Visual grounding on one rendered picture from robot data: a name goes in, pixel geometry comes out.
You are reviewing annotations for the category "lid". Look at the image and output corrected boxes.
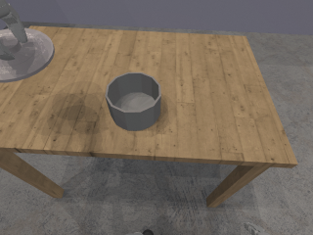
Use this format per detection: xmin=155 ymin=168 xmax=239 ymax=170
xmin=0 ymin=27 xmax=55 ymax=83

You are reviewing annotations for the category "knob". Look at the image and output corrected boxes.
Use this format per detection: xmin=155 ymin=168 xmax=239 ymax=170
xmin=0 ymin=35 xmax=22 ymax=54

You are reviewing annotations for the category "pot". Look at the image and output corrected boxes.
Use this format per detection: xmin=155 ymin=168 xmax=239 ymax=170
xmin=105 ymin=71 xmax=161 ymax=131

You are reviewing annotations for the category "table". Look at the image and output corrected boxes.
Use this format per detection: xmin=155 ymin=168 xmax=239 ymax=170
xmin=0 ymin=25 xmax=298 ymax=208

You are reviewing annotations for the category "left robot hand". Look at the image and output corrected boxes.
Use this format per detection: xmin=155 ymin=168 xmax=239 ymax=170
xmin=0 ymin=0 xmax=28 ymax=61

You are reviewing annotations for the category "right robot hand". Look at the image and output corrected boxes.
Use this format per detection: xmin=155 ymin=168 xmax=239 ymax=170
xmin=244 ymin=221 xmax=270 ymax=235

